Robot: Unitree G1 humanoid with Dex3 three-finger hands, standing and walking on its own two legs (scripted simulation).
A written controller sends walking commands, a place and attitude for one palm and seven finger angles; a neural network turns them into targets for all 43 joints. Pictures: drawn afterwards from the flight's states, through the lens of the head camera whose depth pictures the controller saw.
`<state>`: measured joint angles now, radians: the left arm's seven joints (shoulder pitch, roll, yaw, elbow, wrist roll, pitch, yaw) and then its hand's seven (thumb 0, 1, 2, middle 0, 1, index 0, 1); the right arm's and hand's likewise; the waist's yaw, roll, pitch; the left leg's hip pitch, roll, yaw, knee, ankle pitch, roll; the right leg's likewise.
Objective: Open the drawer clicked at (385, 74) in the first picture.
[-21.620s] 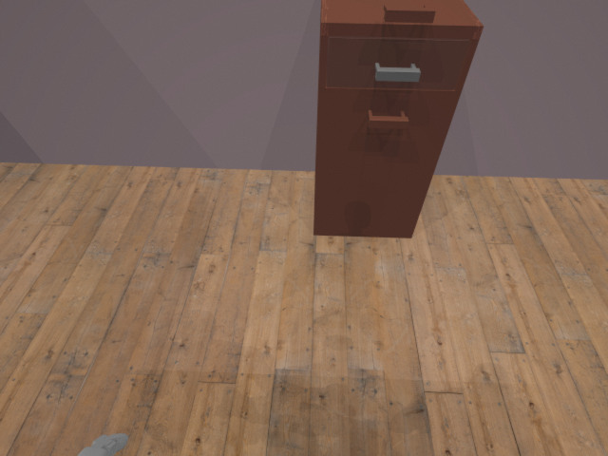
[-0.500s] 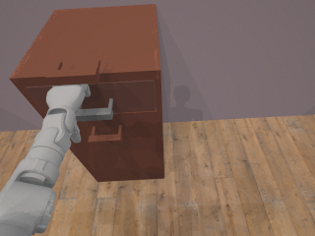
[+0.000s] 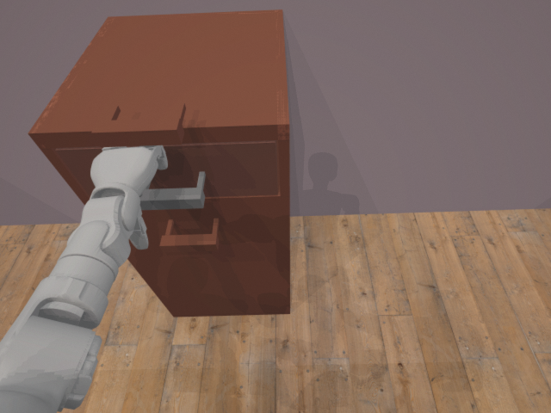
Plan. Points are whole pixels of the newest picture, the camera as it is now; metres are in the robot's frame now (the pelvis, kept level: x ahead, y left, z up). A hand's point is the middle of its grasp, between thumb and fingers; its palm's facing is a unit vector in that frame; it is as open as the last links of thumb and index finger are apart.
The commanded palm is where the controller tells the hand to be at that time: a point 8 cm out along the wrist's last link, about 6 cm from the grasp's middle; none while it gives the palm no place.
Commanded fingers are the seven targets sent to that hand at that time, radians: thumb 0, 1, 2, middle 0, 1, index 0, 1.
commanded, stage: move the hooked fingers above the handle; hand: left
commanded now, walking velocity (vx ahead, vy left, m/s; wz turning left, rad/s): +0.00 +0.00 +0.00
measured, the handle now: (172, 188) +0.49 +0.21 +0.01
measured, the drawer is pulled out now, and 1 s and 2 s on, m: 0.00 0.00 0.00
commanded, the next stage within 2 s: lower the fingers behind the handle in 1.34 s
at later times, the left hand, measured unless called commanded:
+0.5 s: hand (136, 197) +0.42 +0.23 +0.07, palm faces -0.09 -0.03 -0.99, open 13.8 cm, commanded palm +0.42 +0.22 +0.13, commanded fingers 0.00 -0.50 0.30 -0.30 -1.20 -0.30 -1.20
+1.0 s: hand (153, 193) +0.44 +0.21 +0.07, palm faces -0.12 -0.03 -0.99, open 13.8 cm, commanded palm +0.43 +0.21 +0.13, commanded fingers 0.00 -0.50 0.30 -0.30 -1.20 -0.30 -1.20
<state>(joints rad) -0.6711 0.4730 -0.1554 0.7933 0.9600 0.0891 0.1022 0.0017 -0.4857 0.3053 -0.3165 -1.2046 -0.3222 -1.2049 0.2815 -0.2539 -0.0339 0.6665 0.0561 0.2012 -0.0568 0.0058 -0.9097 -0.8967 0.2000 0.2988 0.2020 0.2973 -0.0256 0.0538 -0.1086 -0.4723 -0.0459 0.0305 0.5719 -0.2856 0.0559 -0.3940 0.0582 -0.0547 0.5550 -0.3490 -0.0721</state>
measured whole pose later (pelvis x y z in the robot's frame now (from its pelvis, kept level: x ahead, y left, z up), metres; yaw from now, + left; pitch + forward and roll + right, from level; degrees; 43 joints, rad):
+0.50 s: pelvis +0.00 +0.00 +0.00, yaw +0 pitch +10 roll +0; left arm -0.63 0.49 -0.14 0.75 0.95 0.07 0.08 0.00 -0.49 0.31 -0.32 -1.20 -0.32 -1.20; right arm 0.29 -0.26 -0.04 0.67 0.06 0.20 -0.06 0.01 -0.91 -0.90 0.20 0.30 0.20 0.30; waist -0.02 0.05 -0.11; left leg -0.46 -0.04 0.03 0.57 -0.28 0.05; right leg -0.38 0.06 -0.06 0.55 -0.35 -0.08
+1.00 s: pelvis +0.00 +0.00 +0.00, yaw +0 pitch +11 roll +0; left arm -0.71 0.46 -0.17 0.82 0.95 0.07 0.09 0.00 -0.49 0.31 -0.32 -1.20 -0.32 -1.20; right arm 0.30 -0.26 -0.03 0.68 0.06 0.19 -0.07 0.01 -0.91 -0.90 0.20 0.30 0.20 0.30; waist -0.04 0.06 -0.10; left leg -0.49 -0.04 0.02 0.58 -0.28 0.05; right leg -0.41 0.06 -0.06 0.56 -0.35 -0.08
